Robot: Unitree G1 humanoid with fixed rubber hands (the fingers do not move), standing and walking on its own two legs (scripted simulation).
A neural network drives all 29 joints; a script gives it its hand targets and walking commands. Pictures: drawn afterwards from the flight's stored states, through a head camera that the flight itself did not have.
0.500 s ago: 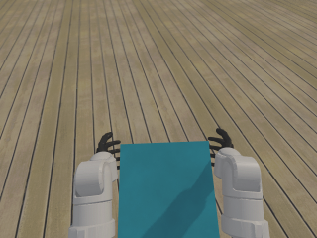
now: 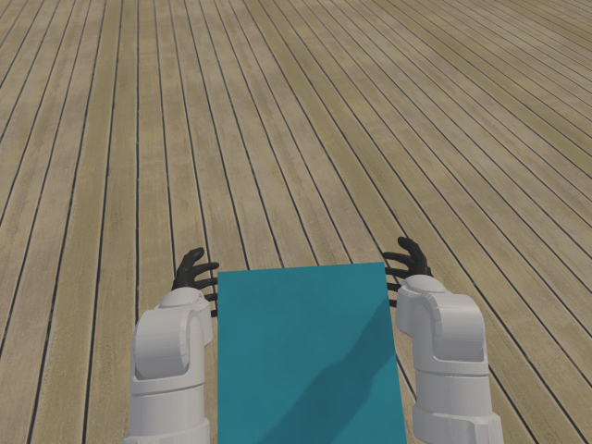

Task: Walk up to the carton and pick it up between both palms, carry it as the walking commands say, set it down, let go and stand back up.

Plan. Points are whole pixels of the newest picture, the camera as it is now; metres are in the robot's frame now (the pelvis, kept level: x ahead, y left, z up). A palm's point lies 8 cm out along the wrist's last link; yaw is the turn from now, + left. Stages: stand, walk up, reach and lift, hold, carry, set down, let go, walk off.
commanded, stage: carry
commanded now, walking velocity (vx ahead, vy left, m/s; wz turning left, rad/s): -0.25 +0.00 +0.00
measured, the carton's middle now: (305, 353) +0.27 -0.01 -0.05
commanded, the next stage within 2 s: none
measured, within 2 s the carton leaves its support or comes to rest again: neither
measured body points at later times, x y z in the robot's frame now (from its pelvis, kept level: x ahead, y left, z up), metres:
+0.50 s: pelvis -0.20 -0.02 +0.00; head -0.18 -0.02 +0.44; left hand +0.12 +0.11 +0.07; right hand +0.11 -0.18 +0.08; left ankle -0.24 +0.11 -0.72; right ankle -0.07 -0.12 -0.73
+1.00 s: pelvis -0.40 -0.04 +0.00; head -0.38 -0.06 +0.45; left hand -0.09 +0.09 +0.07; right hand -0.10 -0.20 +0.06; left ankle -0.39 +0.10 -0.66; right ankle -0.35 -0.14 -0.73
